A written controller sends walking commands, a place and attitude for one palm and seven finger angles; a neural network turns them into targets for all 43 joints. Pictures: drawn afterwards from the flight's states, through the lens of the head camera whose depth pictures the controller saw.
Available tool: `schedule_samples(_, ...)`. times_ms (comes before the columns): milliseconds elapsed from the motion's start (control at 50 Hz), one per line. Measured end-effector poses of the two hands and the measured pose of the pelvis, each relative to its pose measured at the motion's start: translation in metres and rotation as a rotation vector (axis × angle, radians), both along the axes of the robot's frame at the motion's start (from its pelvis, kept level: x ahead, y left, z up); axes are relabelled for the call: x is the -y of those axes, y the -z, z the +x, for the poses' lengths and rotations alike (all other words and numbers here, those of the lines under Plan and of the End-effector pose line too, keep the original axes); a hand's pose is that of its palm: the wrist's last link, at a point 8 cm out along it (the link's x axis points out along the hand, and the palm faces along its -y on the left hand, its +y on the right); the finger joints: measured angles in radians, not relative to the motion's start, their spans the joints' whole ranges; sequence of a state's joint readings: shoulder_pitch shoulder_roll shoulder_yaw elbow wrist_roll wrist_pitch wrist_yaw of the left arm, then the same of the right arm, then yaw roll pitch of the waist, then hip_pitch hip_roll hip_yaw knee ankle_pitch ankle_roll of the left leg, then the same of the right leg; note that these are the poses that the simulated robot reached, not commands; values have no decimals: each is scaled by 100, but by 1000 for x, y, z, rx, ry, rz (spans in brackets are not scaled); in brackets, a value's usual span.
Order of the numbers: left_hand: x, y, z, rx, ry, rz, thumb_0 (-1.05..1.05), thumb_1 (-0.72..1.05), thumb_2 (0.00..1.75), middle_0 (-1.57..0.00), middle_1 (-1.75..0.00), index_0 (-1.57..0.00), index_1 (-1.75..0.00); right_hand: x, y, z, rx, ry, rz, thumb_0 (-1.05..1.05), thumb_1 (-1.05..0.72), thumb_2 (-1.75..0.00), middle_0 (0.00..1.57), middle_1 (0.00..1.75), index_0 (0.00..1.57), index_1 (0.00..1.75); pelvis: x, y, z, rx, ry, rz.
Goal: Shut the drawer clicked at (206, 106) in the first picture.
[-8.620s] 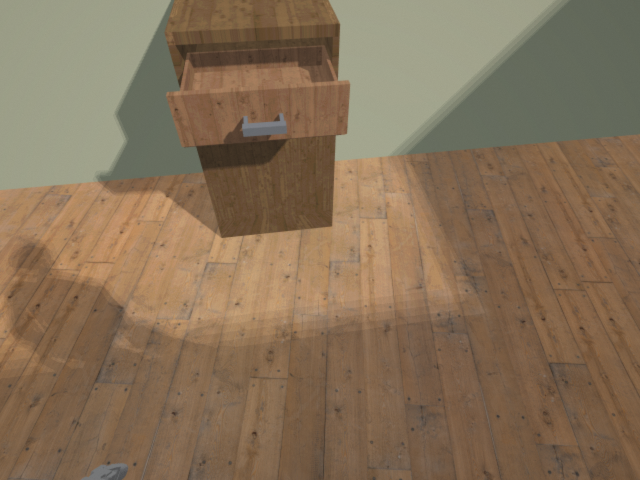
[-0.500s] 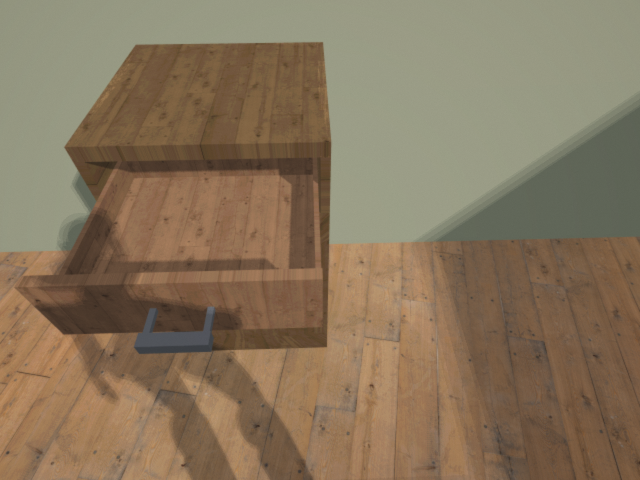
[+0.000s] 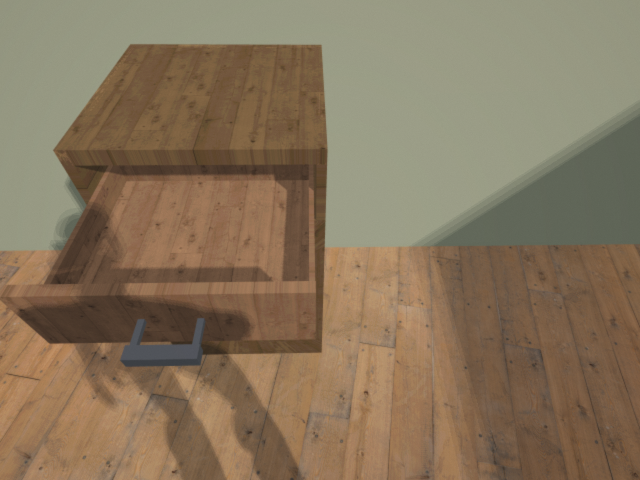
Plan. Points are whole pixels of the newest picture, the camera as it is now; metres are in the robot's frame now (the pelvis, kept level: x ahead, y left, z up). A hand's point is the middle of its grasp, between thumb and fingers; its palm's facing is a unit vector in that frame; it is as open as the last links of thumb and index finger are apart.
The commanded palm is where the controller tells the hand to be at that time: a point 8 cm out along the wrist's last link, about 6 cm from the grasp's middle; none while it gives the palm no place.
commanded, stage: look again from close up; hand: left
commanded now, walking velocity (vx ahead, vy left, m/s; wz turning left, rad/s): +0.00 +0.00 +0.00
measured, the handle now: (166, 340) +0.31 +0.24 -0.05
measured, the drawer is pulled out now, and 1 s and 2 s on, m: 0.28 0.27 0.27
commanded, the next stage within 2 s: raise the hand and make a fist in 0.12 s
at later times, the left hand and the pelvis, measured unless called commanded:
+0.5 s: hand (189, 428) +0.18 +0.17 -0.01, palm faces +0.17 -0.99 -0.01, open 6.7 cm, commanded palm +0.10 +0.22 -0.05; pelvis -0.03 -0.01 -0.04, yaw +1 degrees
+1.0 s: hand (174, 467) +0.14 +0.17 -0.01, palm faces +0.07 -1.00 -0.03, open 4.1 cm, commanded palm +0.09 +0.23 -0.01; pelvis -0.04 -0.01 -0.07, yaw +3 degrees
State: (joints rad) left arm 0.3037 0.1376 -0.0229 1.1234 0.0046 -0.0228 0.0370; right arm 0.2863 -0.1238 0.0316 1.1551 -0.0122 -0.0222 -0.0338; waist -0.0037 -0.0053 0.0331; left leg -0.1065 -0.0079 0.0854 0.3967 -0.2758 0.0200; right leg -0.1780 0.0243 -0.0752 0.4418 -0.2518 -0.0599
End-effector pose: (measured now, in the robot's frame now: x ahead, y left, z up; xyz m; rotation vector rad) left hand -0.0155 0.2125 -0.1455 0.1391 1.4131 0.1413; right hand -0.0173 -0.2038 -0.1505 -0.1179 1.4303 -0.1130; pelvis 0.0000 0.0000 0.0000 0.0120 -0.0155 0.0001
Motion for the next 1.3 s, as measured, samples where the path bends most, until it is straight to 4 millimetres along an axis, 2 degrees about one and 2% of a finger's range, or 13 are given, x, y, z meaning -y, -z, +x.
schedule_samples(260, 4, -5, 6, 34, -47, 20, 2, 93, 90, -20, -30, -20, -30, 13, 0, 10, 31, -4, -19, 1, -92, -90, 20, 29, 20, 30, 6, 1, 2, -6, 1, -6)
schedule_samples(360, -22, -81, 93, 612, -92, 132, 5, 97, 90, -23, -33, -22, -32, 41, -14, 55, 372, -2, -102, 2, -92, -90, 20, 30, 20, 30, 5, 7, -6, -29, -26, 1)
schedule_samples(420, -17, -125, 150, 984, -45, 95, 4, 96, 90, -26, -36, -25, -36, 58, -27, 96, 571, -46, -140, 2, -92, -90, 20, 30, 20, 30, 5, 16, -16, -81, -39, 3)
schedule_samples(460, -7, -144, 172, 1207, -9, 20, 3, 95, 90, -28, -39, -28, -39, 66, -38, 124, 697, -72, -159, 1, -92, -90, 20, 30, 20, 30, 7, 25, -22, -124, -26, 9)
schedule_samples(500, -5, -138, 168, 1303, -8, -24, 2, 94, 90, -28, -42, -31, -43, 71, -49, 150, 809, -98, -169, 1, -91, -90, 20, 29, 20, 30, 9, 37, -27, -160, -15, 15)
schedule_samples(560, 1, -120, 142, 1369, 46, -78, 1, 92, 90, -32, -47, -37, -48, 72, -59, 183, 931, -159, -177, 1, -91, -90, 20, 29, 20, 30, 12, 57, -34, -201, -14, 18)
schedule_samples(680, -2, -100, 98, 1347, 27, -48, 1, 91, 90, -46, -60, -49, -61, 44, -52, 221, 1022, -253, -137, 1, -91, -90, 20, 29, 20, 30, 15, 84, -45, -226, -47, -10)
schedule_samples(760, -11, -111, 102, 1389, 28, -8, 2, 90, 90, -56, -69, -57, -70, 14, -33, 217, 980, -278, -60, 1, -91, -90, 20, 29, 20, 30, 16, 88, -50, -229, -66, -32)
schedule_samples(860, -10, -128, 126, 1397, 104, -59, 2, 90, 90, -66, -80, -67, -80, -12, -10, 184, 864, -237, 26, 1, -90, -90, 20, 30, 20, 30, 13, 81, -51, -223, -68, -44)
schedule_samples(940, -11, -132, 136, 1328, 116, -91, 2, 90, 90, -75, -89, -74, -89, -12, -3, 154, 773, -167, 33, 1, -90, -90, 20, 30, 21, 30, 9, 72, -48, -216, -56, -36)
schedule_samples(1040, -17, -140, 129, 1299, 83, -57, 2, 90, 90, -85, -100, -84, -100, 7, -4, 131, 717, -116, -29, 1, -90, -90, 21, 30, 21, 30, 4, 65, -43, -210, -44, -29)
schedule_samples(1180, -18, -150, 120, 1343, 80, -37, 2, 90, 90, -99, -115, -98, -115, 32, -16, 139, 743, -137, -122, 1, -90, -90, 20, 30, 20, 30, -4, 65, -39, -211, -48, -35)
schedule_samples(1300, -14, -160, 125, 1368, 98, -45, 2, 90, 90, -111, -128, -110, -128, 26, -32, 164, 823, -144, -124, 1, -90, -90, 20, 30, 20, 30, -8, 63, -34, -201, -46, -36)
